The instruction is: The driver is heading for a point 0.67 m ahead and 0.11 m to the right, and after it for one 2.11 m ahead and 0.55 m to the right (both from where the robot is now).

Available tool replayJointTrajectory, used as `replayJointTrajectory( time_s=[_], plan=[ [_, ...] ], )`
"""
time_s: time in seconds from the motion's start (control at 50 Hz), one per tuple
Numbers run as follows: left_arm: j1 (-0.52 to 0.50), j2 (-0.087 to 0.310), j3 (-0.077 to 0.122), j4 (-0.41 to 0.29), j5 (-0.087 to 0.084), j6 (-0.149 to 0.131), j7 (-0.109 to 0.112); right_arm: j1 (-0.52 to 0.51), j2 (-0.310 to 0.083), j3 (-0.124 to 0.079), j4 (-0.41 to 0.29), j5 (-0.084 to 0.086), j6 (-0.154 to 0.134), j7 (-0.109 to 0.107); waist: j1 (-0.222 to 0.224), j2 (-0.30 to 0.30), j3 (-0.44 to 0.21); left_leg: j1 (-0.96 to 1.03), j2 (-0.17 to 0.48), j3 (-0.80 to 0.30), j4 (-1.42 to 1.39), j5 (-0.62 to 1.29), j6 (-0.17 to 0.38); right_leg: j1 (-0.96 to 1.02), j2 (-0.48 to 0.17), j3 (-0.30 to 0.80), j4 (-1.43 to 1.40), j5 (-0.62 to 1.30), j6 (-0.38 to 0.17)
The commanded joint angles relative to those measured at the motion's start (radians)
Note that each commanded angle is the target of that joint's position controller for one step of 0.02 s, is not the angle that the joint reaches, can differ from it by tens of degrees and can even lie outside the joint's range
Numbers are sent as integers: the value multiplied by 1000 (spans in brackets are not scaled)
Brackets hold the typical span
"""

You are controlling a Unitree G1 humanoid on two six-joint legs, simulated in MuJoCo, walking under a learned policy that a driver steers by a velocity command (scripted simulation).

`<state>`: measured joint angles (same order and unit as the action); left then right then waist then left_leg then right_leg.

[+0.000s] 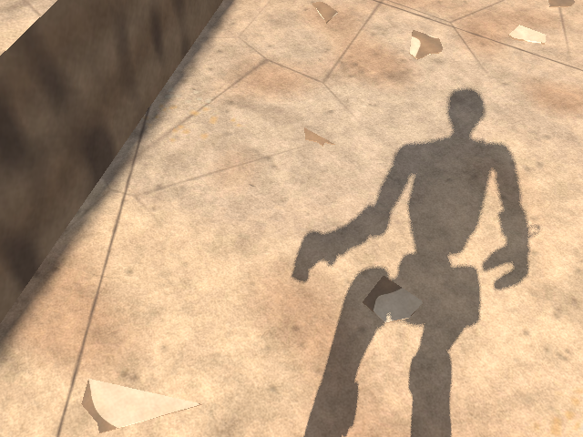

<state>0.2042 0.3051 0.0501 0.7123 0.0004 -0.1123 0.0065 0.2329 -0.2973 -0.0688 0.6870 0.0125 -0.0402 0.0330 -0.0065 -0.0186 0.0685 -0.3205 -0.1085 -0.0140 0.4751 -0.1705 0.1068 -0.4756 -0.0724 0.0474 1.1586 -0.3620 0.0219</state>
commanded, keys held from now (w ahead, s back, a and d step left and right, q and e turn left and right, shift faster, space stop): w+q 0.14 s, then w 0.02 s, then w+e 0.84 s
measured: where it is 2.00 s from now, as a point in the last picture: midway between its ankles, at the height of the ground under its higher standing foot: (387, 213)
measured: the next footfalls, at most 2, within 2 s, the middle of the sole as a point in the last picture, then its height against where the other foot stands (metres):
right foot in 0.32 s outside the picture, level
left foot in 0.82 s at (262, 354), level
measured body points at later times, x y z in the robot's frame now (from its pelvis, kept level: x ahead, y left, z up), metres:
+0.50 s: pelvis +0.29 -0.06 +0.01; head +0.32 -0.07 +0.45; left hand +0.38 +0.22 -0.10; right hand +0.43 -0.32 -0.11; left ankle +0.24 +0.08 -0.66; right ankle +0.34 -0.13 -0.73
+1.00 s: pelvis +0.56 -0.01 +0.01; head +0.58 -0.01 +0.46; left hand +0.73 +0.24 -0.10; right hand +0.62 -0.31 -0.09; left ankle +0.59 +0.09 -0.73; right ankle +0.51 -0.15 -0.65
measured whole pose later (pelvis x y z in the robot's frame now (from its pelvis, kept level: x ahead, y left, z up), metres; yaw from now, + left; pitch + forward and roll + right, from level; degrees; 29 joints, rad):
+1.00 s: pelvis +0.56 -0.01 +0.01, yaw -14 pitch +1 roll +1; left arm 0.30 0.33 0.07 0.70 -0.03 -0.02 0.01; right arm 0.22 -0.26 -0.06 0.74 -0.01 -0.09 0.01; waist -0.01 -0.05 0.01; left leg -0.21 -0.03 0.04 0.38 -0.19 0.03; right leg -0.53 -0.04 0.06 1.13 -0.34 0.00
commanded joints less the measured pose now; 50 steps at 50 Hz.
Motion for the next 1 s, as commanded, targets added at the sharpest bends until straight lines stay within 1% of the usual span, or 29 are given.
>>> replayJointTrajectory(
  time_s=[0.02, 0.08, 0.14, 0.22, 0.28, 0.3, 0.32, 0.34, 0.36, 0.38, 0.4, 0.42, 0.44, 0.46, 0.52, 0.62, 0.66, 0.72, 0.76, 0.78, 0.8, 0.82, 0.84, 0.86, 0.88, 0.9, 0.92, 0.96, 1.0],
  plan=[
    [33, 115, 34, -67, 18, 2, 4, -28, -129, -34, -74, -3, -27, -16, 30, 51, -113, 152, 275, -351, -243, 259, 209, -139, -44, 29, -93, 64, 26],
    [-70, 70, 16, -98, 21, 11, 3, 13, -159, -42, -48, 3, -24, -36, 0, 53, -73, 76, 220, -269, -249, 264, 175, -133, -15, 7, -290, 241, 55],
    [-187, 44, 3, -122, 11, 4, -9, 59, -164, -44, -27, 10, -13, -46, -50, 82, -60, 40, 176, -243, -229, 156, 123, -48, 40, -3, -517, 428, 57],
    [-239, 66, 6, -128, -5, -11, -36, 134, -144, -32, 18, 9, -13, -46, -88, 109, -54, 161, 247, -283, -181, 87, 109, -41, 36, 4, -627, 480, 19],
    [-226, 91, 16, -135, -8, -12, -41, 148, -157, -35, 39, 0, -7, -43, -73, 135, -38, 284, 309, -310, -130, 222, 92, -57, 40, -16, -653, 326, -43],
    [-180, 103, 23, -125, -8, -12, -39, 134, -159, -35, 41, 1, -5, -42, -42, 139, -53, 304, 300, -288, -77, 366, 78, 3, 60, -41, -679, 290, -71],
    [-75, 129, 39, -95, -4, -14, -35, 126, -145, -28, 40, -2, -3, -42, 10, 116, -121, 309, 254, -235, 55, 539, 57, 145, 81, -58, -702, 311, -107],
    [79, 171, 52, -71, 4, -15, -35, 124, -120, -13, 22, -17, -3, -46, 74, 60, -266, 205, 208, -179, 289, 483, 24, 402, -23, 69, -659, 391, -175],
    [185, 260, 78, -48, 10, -8, -38, 240, -68, 5, 12, -8, -17, -44, 59, -182, -409, -148, 56, -79, 658, 101, -69, 765, -222, 483, -706, 243, -348],
    [212, 196, 63, -30, -23, -1, -51, 212, -91, 8, 3, -12, -32, -40, 70, -247, -385, -358, 30, -110, 774, -360, -87, 821, -271, 752, -863, -5, -373],
    [156, 137, 44, -40, -30, 4, -48, 98, -153, -8, -18, 6, -43, -33, 84, -135, -223, -451, 92, -135, 818, -305, -78, 709, -252, 674, -886, -114, -323],
    [109, 124, 38, -56, -13, 13, -44, 15, -144, -3, -36, 7, -53, -30, 78, -42, -137, -447, 124, -112, 788, -237, -72, 584, -210, 568, -902, -61, -295],
    [81, 113, 33, -59, -6, 20, -42, -23, -130, -2, -49, -9, -62, -28, 57, 1, -64, -439, 149, -99, 711, -191, -77, 477, -172, 490, -922, 39, -290],
    [66, 99, 28, -64, 0, 19, -38, -17, -123, -6, -49, -24, -65, -29, 30, -11, -59, -388, 176, -101, 637, -148, -83, 420, -136, 434, -936, 130, -277],
    [63, 104, 29, -62, -7, 22, -25, 1, -88, 1, -45, -33, -61, -32, 4, -67, -82, -314, 173, -65, 500, -113, -126, 347, -85, 338, -957, 313, -286],
    [131, 152, 48, -28, -22, 39, 2, -175, -42, 21, -80, -27, -62, -30, 57, -61, -61, -220, 125, -52, 172, 158, -172, 251, -29, 245, -949, 357, -246],
    [170, 154, 50, -14, -26, 49, 8, -234, -46, 21, -90, -17, -69, -23, 78, -63, -61, -168, 100, -54, 99, 229, -174, 244, -29, 263, -931, 328, -233],
    [204, 145, 50, -1, -32, 63, 13, -281, -70, 11, -104, -8, -80, -14, 81, -70, -61, -134, 86, -81, 18, 201, -160, 306, -51, 334, -873, 285, -216],
    [193, 149, 55, -2, -30, 72, 17, -260, -95, -1, -100, -3, -88, -13, 56, -95, -63, -82, 87, -87, -14, 132, -135, 341, -66, 384, -824, 294, -201],
    [178, 141, 54, -6, -29, 75, 17, -209, -107, -10, -87, -2, -91, -16, 24, -104, -78, -6, 90, -76, -48, 120, -113, 335, -57, 388, -783, 317, -187],
    [165, 116, 46, -14, -25, 76, 14, -122, -132, -25, -67, -8, -94, -23, -23, -97, -129, 139, 114, -75, -77, 117, -82, 304, -15, 361, -690, 359, -159],
    [150, 63, 26, -35, -12, 71, 9, 24, -182, -41, -53, -23, -96, -33, -92, -25, -256, 382, 261, -201, -47, 67, -17, 195, 37, 291, -448, 279, -125],
    [282, -12, 2, -58, -27, 62, 9, 127, -260, -61, -24, -31, -79, -37, -56, 247, -394, 711, 490, -591, -82, -77, 142, -130, 179, 141, -136, -144, -57],
    [296, 72, 13, -52, -42, 59, 13, 138, -198, -52, -10, -8, -70, -28, -61, 278, -360, 690, 541, -769, -148, -297, 166, -286, 107, 126, 29, -232, -43],
    [205, 138, 32, -50, -41, 63, 13, 90, -127, -33, -21, -6, -67, -29, -80, 169, -219, 567, 489, -633, -173, -315, 122, -326, 65, 129, 85, -141, -35],
    [145, 140, 36, -59, -30, 68, 14, 40, -102, -23, -24, -13, -62, -30, -68, 109, -137, 450, 442, -492, -190, -201, 90, -306, 34, 97, 82, -65, -25],
    [110, 128, 38, -71, -21, 70, 11, 6, -78, -15, -16, -17, -59, -29, -51, 100, -80, 359, 401, -397, -217, -96, 79, -290, 10, 89, 45, -14, -19],
    [103, 90, 37, -83, -27, 79, -1, -22, -62, -9, -3, -26, -62, -30, -18, 139, -47, 250, 352, -263, -268, 12, 64, -228, -28, 70, 2, 41, -16],
    [83, 55, 28, -101, -27, 87, -8, -19, -78, -17, 16, -18, -71, -28, -11, 129, -40, 217, 352, -185, -305, 89, 82, -230, -41, 52, -38, 75, -7]
  ],
)
Velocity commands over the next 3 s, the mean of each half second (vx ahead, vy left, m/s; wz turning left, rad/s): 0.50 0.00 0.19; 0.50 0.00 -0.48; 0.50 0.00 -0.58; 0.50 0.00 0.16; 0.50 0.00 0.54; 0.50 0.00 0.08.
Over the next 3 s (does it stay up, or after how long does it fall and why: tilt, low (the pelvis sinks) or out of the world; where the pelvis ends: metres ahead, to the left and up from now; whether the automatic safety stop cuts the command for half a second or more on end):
stays up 1.62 -0.33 0.00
